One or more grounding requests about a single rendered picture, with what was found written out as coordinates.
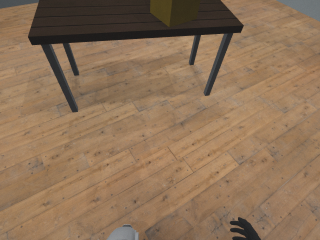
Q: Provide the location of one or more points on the robot left shin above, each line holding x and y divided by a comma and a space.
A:
127, 225

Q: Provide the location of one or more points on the carton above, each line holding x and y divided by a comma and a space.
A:
175, 12

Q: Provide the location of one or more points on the left robot thigh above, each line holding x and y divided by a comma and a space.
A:
124, 233

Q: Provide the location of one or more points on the table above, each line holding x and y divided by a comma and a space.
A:
77, 21

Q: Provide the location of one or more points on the robot right hand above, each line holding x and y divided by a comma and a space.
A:
247, 231

